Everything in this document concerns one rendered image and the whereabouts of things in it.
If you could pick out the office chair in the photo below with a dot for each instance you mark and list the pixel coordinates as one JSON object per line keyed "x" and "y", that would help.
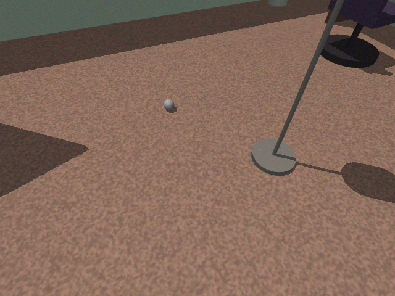
{"x": 351, "y": 51}

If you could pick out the floor lamp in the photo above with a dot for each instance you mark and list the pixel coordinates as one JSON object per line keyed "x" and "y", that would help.
{"x": 273, "y": 156}

